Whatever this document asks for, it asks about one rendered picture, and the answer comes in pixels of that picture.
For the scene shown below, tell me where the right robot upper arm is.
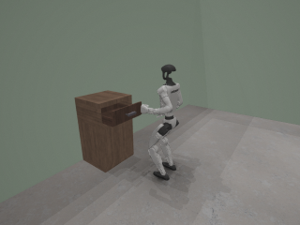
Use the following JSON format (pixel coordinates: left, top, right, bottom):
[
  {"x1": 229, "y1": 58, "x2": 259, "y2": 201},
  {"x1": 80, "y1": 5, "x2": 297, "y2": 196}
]
[{"x1": 175, "y1": 82, "x2": 183, "y2": 106}]

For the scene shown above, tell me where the handle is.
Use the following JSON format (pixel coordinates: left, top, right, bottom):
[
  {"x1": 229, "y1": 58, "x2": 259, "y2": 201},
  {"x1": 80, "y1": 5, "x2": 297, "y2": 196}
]
[{"x1": 126, "y1": 111, "x2": 137, "y2": 117}]

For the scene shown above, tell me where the drawer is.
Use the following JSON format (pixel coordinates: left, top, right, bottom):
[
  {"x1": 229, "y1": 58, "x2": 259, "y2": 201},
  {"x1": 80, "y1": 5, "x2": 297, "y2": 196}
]
[{"x1": 101, "y1": 101, "x2": 142, "y2": 127}]

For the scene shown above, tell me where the robot left hand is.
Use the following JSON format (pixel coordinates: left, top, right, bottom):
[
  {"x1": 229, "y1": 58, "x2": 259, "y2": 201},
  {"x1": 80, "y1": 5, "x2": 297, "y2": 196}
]
[{"x1": 141, "y1": 104, "x2": 149, "y2": 114}]

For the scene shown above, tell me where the robot left foot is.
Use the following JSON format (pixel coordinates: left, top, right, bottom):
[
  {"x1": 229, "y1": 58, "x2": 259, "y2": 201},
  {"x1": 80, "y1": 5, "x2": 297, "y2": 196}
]
[{"x1": 153, "y1": 171, "x2": 170, "y2": 181}]

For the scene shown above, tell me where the cabinet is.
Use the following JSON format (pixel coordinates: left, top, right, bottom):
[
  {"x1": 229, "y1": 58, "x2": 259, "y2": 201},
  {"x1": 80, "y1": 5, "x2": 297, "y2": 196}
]
[{"x1": 74, "y1": 90, "x2": 134, "y2": 173}]

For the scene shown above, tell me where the left robot upper arm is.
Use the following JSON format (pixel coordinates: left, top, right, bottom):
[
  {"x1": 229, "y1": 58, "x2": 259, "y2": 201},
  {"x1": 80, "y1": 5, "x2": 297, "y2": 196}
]
[{"x1": 157, "y1": 85, "x2": 173, "y2": 113}]

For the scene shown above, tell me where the robot right thigh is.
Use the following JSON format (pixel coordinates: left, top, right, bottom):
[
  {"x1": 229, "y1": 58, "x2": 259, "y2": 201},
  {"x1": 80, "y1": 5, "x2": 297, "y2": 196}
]
[{"x1": 159, "y1": 120, "x2": 179, "y2": 145}]

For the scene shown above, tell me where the robot left forearm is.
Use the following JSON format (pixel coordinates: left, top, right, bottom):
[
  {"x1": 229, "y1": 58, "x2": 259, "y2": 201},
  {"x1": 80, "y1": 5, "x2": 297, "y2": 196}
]
[{"x1": 147, "y1": 106, "x2": 171, "y2": 115}]

